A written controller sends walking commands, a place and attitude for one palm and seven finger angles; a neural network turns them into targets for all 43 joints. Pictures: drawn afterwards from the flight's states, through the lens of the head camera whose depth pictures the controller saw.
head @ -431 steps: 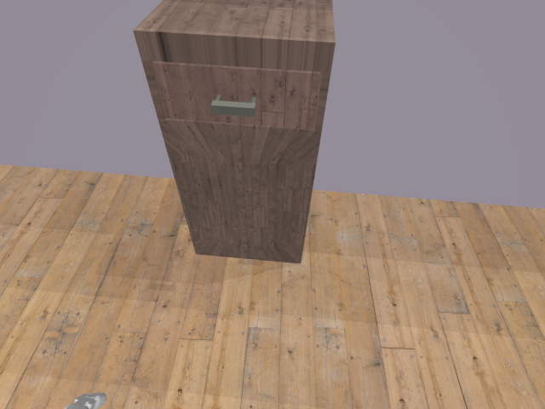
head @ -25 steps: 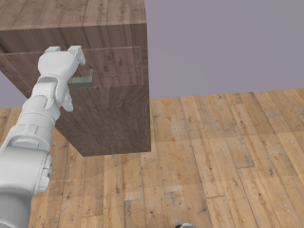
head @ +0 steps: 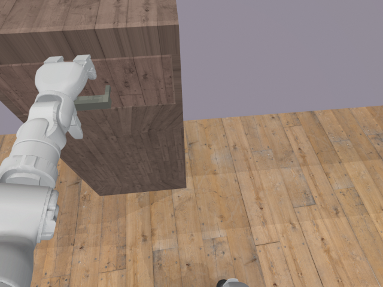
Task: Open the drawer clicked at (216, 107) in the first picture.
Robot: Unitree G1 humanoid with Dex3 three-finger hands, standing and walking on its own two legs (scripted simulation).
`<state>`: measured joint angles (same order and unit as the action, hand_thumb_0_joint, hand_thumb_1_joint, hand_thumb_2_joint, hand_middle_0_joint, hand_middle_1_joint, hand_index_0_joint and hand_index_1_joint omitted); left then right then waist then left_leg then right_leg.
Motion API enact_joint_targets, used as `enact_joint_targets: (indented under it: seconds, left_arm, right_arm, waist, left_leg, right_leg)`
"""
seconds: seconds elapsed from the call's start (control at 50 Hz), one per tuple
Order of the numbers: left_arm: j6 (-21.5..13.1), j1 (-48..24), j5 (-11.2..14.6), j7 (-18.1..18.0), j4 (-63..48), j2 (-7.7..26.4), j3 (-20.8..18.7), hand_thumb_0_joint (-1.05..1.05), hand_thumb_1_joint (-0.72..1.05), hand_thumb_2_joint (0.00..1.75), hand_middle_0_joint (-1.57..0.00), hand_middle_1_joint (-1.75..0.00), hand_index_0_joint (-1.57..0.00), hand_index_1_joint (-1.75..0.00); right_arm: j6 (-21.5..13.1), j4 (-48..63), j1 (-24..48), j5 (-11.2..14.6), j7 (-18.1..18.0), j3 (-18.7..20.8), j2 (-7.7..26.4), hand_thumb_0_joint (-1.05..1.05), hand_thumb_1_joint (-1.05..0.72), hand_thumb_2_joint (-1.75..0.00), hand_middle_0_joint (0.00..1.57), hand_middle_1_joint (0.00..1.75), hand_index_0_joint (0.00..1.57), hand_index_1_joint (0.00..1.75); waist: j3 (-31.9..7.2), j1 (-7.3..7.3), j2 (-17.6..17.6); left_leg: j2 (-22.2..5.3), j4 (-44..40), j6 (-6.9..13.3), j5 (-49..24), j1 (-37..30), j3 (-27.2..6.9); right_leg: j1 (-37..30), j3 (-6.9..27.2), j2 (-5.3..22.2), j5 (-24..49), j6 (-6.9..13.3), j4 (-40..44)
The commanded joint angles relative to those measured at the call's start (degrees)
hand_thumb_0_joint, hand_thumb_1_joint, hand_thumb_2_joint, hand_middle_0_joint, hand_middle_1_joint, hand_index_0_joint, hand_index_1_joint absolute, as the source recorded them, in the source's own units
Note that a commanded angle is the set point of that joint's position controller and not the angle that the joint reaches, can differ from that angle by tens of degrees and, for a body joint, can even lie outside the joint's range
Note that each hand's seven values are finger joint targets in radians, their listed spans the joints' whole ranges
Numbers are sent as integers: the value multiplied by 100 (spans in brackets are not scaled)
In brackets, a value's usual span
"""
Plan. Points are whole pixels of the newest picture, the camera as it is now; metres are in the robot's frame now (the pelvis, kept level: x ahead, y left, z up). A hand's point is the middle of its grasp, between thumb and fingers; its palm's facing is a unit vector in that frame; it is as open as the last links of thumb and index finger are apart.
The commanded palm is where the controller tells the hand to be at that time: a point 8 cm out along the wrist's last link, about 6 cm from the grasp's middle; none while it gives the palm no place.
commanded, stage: move the hooked fingers above the handle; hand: left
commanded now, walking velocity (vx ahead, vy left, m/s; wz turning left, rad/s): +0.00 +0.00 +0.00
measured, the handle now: (88, 96) +0.55 +0.23 +0.03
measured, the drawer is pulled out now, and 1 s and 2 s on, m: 0.00 0.00 0.00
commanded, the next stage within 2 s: lower the fingers behind the handle in 0.22 s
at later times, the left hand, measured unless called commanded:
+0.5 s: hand (71, 102) +0.50 +0.24 +0.08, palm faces -0.05 +0.01 -1.00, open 13.8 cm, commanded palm +0.48 +0.24 +0.13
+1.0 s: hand (78, 108) +0.51 +0.24 +0.04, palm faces -0.07 +0.00 -1.00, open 13.8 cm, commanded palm +0.49 +0.25 +0.09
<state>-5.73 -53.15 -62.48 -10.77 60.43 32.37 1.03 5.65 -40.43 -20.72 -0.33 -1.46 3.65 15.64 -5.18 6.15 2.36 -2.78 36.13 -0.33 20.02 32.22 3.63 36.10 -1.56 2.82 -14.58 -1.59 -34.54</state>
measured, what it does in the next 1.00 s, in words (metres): stands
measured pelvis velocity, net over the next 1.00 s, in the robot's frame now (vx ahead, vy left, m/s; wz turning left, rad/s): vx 0.00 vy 0.01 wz -0.01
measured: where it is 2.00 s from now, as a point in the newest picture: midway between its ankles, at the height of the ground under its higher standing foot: outside the picture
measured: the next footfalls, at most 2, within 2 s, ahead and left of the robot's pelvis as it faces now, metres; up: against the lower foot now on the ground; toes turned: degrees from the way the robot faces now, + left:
none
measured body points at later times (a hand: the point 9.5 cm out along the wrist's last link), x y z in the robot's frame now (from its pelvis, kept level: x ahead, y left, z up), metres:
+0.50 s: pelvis +0.00 +0.00 +0.00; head +0.09 -0.01 +0.44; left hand +0.49 +0.24 +0.13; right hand +0.03 -0.27 -0.13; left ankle -0.04 +0.12 -0.72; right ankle +0.01 -0.14 -0.72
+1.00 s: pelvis +0.00 +0.01 -0.01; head +0.11 +0.00 +0.43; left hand +0.50 +0.24 +0.09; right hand -0.02 -0.27 -0.14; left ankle -0.04 +0.12 -0.72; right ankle +0.01 -0.14 -0.72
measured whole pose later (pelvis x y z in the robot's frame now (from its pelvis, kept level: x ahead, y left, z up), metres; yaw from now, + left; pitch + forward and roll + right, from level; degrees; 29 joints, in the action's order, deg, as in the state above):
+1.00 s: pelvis +0.00 +0.01 -0.01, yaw +0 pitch +19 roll -1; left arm -5.0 -54.2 -63.8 -14.5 65.4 33.2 -0.3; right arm 5.2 -41.2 -21.3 -1.1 -0.9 3.0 15.6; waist -5.8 7.9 2.2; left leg -2.9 41.6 0.2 22.2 38.6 3.7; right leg 42.1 -1.1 2.8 -15.8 -2.1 -38.6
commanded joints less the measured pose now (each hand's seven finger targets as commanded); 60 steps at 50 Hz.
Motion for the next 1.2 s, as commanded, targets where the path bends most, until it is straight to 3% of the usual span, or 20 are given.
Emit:
enact_joint_targets:
  seconds: [0.0,0.06,0.14,0.18,0.2,0.26,0.3,0.36,0.42,0.56,0.64,0.68,0.72,0.78,0.84,0.94,1.0,1.08,1.12,1.18]
  left_arm:
    - [65,-2899,31,-270,-1169,1581,-394,0,-50,30,-30,-120,-30,-120]
    - [81,-2759,87,-190,-1242,1469,-396,0,-50,30,-30,-120,-30,-120]
    - [146,-2521,102,-55,-1065,1396,-296,0,-50,30,-30,-120,-30,-120]
    - [82,-2657,102,-25,-1159,1423,-288,0,-50,30,-30,-120,-30,-120]
    - [73,-2466,101,-11,-1081,1471,-357,0,-50,30,-30,-120,-30,-120]
    - [-73,-2740,89,-16,-1330,1513,-375,0,-50,30,-30,-120,-30,-120]
    - [-121,-2828,103,-57,-1438,1292,-212,0,-50,30,-30,-120,-30,-120]
    - [-103,-2608,90,-125,-1093,1482,-434,0,-50,30,-30,-120,-30,-120]
    - [-50,-2662,31,-209,-979,1337,-261,0,-50,30,-30,-120,-30,-120]
    - [-148,-2783,-16,-306,-1116,1538,-465,0,-50,30,-30,-120,-30,-120]
    - [-72,-2729,-64,-401,-774,1535,-417,0,-50,30,-30,-120,-30,-120]
    - [-87,-2868,-100,-468,-847,1666,-501,0,-50,30,-30,-120,-30,-120]
    - [-71,-2844,-127,-501,-880,1549,-442,0,-50,30,-30,-120,-30,-120]
    - [-33,-2613,-78,-512,-757,1732,-623,0,-50,30,-30,-120,-30,-120]
    - [35,-2509,-104,-524,-676,1565,-483,0,-50,30,-30,-120,-30,-120]
    - [179,-2425,-122,-503,-251,1637,-417,0,-50,30,-30,-120,-30,-120]
    - [34,-2719,-113,-456,-422,1654,-355,0,-50,30,-30,-120,-30,-120]
    - [1,-2332,-69,-390,-200,1714,-479,0,-50,30,-30,-120,-30,-120]
    - [34,-2123,-42,-368,15,1498,-339,0,-50,30,-30,-120,-30,-120]
    - [28,-2108,-77,-384,52,1688,-430,0,-50,30,-30,-120,-30,-120]
  right_arm:
    - [-102,296,-670,-17,-61,303,909,0,-90,-90,20,30,20,30]
    - [-83,343,-647,-19,-39,312,888,0,-90,-90,20,30,20,30]
    - [-34,377,-552,10,-48,271,906,0,-90,-90,20,30,20,30]
    - [-26,387,-534,13,-64,276,910,0,-90,-90,20,30,20,30]
    - [-26,417,-533,23,-74,273,900,0,-90,-90,20,30,20,30]
    - [-40,430,-530,12,-95,277,899,0,-90,-90,20,30,20,30]
    - [-56,417,-540,-8,-74,288,853,0,-90,-90,20,30,20,30]
    - [-53,361,-595,-14,-69,290,898,0,-90,-90,20,30,20,30]
    - [-74,345,-612,-23,-56,279,892,0,-90,-90,20,30,20,30]
    - [-107,306,-742,-76,-59,326,908,0,-90,-90,20,30,20,30]
    - [-121,247,-791,-59,-62,298,931,0,-90,-90,20,30,20,30]
    - [-145,239,-824,-82,-64,317,950,0,-90,-90,20,30,20,30]
    - [-156,228,-858,-100,-46,325,928,0,-90,-90,20,30,20,30]
    - [-142,197,-899,-120,-27,321,969,0,-90,-90,20,30,20,30]
    - [-137,217,-893,-111,-23,317,966,0,-90,-90,20,30,20,30]
    - [-131,180,-889,-65,-41,260,1015,0,-90,-90,20,30,20,30]
    - [-162,172,-938,-79,-81,269,1011,0,-90,-90,20,30,20,30]
    - [-155,172,-1010,-107,-80,256,1025,0,-90,-90,20,30,20,30]
    - [-151,190,-993,-88,-63,240,1011,0,-90,-90,20,30,20,30]
    - [-135,216,-984,-90,-74,218,1052,0,-90,-90,20,30,20,30]
  waist:
    - [-2595,36,275]
    - [-2739,-16,194]
    - [-2337,-12,2]
    - [-2343,27,-45]
    - [-2320,-32,-104]
    - [-2455,-4,-61]
    - [-2490,27,173]
    - [-2341,16,-22]
    - [-2277,72,76]
    - [-2737,65,134]
    - [-2434,132,54]
    - [-2652,142,158]
    - [-2748,125,350]
    - [-2822,95,212]
    - [-2712,119,163]
    - [-2280,200,-61]
    - [-2452,279,120]
    - [-2576,198,49]
    - [-2289,231,-81]
    - [-2302,219,-114]
  left_leg:
    - [339,-184,226,-2706,-1161,-99]
    - [325,-139,232,-3045,-1269,-88]
    - [331,-232,233,-2765,-1082,-71]
    - [330,-234,244,-2673,-1092,-78]
    - [350,-250,249,-2568,-1039,-72]
    - [353,-214,250,-2670,-1105,-100]
    - [351,-168,235,-2764,-1236,-114]
    - [352,-141,228,-2654,-1037,-116]
    - [361,-120,222,-2466,-913,-95]
    - [357,53,235,-2794,-958,-127]
    - [357,47,232,-2369,-663,-127]
    - [360,104,241,-2409,-693,-124]
    - [337,171,220,-2681,-813,-148]
    - [332,232,225,-2739,-668,-131]
    - [334,234,233,-2564,-568,-106]
    - [348,188,246,-1986,-212,-90]
    - [349,250,251,-1924,-288,-116]
    - [334,377,240,-2165,-240,-108]
    - [337,387,239,-1978,-76,-94]
    - [351,424,248,-1845,77,-96]
  right_leg:
    - [-1583,-46,-444,2014,289,73]
    - [-1738,-50,-443,2248,286,63]
    - [-1685,-81,-436,2146,272,110]
    - [-1675,-52,-434,2086,268,125]
    - [-1719,-55,-435,2031,272,130]
    - [-1727,-36,-430,2065,285,105]
    - [-1587,-45,-438,2064,285,74]
    - [-1530,-57,-449,1970,293,59]
    - [-1405,-55,-439,1883,284,30]
    - [-1462,-23,-456,2097,287,-103]
    - [-1247,-39,-462,1813,280,-115]
    - [-1260,-10,-455,1845,272,-152]
    - [-1149,-34,-468,1908,292,-226]
    - [-1263,-32,-467,2048,267,-278]
    - [-1172,-42,-477,1939,265,-261]
    - [-1012,-44,-467,1610,258,-218]
    - [-910,-20,-455,1523,257,-256]
    - [-894,-27,-453,1697,254,-375]
    - [-759,-58,-467,1572,255,-364]
    - [-719,-37,-456,1483,252,-416]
